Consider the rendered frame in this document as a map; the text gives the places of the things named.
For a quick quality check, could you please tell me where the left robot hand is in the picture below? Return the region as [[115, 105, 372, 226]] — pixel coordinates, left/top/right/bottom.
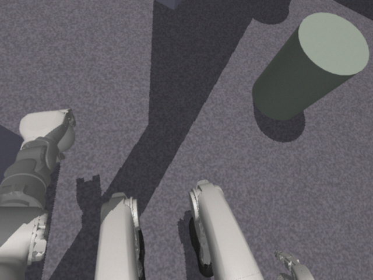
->
[[19, 108, 76, 163]]

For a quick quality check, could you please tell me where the right robot foot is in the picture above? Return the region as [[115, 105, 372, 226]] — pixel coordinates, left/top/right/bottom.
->
[[189, 217, 213, 278]]

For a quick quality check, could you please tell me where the right robot hand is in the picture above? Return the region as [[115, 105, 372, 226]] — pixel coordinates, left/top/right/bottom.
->
[[275, 251, 315, 280]]

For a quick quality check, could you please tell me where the left robot arm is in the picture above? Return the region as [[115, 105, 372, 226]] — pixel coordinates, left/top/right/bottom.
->
[[0, 136, 58, 280]]

